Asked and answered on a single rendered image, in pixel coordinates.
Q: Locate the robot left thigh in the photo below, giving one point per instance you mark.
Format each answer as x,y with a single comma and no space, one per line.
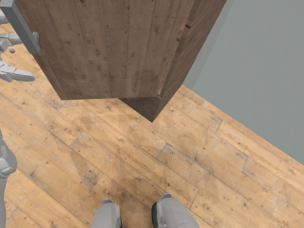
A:
107,216

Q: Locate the left robot upper arm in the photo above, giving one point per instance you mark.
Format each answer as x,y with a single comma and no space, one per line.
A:
8,165

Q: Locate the cupboard door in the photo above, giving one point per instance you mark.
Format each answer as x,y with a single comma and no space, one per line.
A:
104,49

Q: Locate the robot thigh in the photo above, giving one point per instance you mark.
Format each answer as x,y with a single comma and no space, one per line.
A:
174,214
107,216

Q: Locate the left robot hand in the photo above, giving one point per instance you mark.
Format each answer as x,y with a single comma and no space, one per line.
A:
7,72

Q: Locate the robot right thigh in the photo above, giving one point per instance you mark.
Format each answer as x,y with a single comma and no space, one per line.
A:
174,214

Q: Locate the handle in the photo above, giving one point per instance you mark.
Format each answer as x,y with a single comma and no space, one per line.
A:
17,21

